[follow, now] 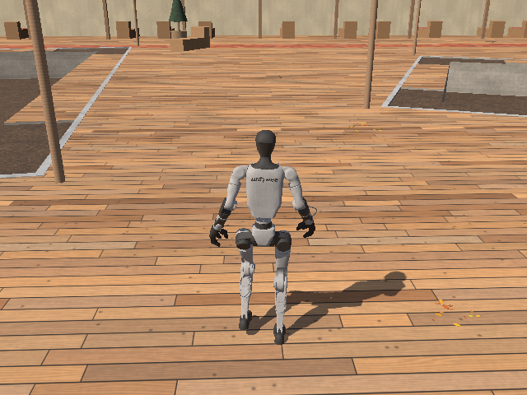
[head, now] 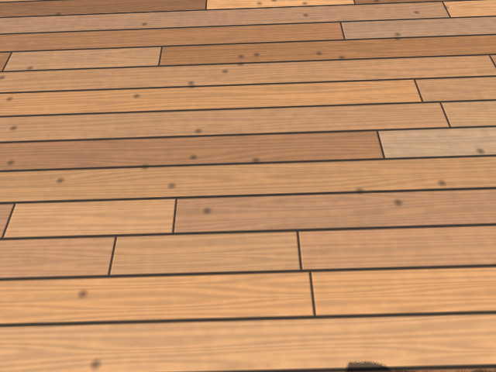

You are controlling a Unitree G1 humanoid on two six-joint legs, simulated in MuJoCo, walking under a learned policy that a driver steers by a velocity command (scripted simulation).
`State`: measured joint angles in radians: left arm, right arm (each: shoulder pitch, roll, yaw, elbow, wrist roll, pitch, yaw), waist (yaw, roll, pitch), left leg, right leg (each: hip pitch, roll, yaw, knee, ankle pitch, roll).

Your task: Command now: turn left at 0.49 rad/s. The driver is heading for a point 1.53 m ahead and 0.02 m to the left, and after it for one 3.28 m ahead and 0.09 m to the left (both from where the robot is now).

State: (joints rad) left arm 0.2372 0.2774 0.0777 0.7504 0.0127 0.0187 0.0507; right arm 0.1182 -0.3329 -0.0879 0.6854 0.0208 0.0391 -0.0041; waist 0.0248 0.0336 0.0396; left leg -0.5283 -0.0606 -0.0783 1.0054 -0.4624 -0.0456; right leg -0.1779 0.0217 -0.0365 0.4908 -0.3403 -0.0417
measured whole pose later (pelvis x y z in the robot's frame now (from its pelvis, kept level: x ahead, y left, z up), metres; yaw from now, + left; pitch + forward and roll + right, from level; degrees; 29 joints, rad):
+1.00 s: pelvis -0.01 +0.09 +0.00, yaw -4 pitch +1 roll +0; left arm 0.16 0.33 0.09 0.70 -0.02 0.04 0.04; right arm 0.17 -0.28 -0.08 0.71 -0.03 0.00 -0.01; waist 0.01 -0.04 0.04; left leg -0.26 -0.03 0.02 0.52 -0.27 0.05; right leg -0.45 0.05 0.17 0.90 -0.49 0.04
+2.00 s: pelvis +0.33 -0.03 -0.02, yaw +2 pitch +1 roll -1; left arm 0.37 0.28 0.07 0.83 -0.02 -0.04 0.03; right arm 0.05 -0.26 -0.05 0.64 0.03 -0.03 0.07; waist 0.04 0.02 0.06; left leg -0.52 -0.03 0.08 0.60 -0.12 0.13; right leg 0.10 -0.06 -0.28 0.52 -0.47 0.02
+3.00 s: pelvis +0.86 +0.05 -0.01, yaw +9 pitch +2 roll +0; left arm 0.44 0.30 0.06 0.82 -0.02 -0.05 0.01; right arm 0.02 -0.26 -0.03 0.64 -0.01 -0.11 0.02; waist 0.09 -0.01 0.02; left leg -0.43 -0.01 -0.01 0.51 -0.11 0.02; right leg -0.15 0.02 0.12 0.68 -0.47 -0.01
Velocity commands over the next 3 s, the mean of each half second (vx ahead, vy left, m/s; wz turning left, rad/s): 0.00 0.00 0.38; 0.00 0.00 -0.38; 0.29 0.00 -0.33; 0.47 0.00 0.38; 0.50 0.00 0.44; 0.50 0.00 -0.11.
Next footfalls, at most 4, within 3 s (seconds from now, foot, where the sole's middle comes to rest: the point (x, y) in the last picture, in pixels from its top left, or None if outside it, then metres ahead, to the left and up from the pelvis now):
0.24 left None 0.05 0.16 -0.77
0.62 right None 0.06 -0.08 -0.77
0.92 left None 0.03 0.18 -0.77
1.48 right None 0.14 -0.13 -0.77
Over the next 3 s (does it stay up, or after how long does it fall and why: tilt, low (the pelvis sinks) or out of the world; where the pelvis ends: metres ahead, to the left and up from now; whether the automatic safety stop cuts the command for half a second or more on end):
stays up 0.86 0.05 -0.01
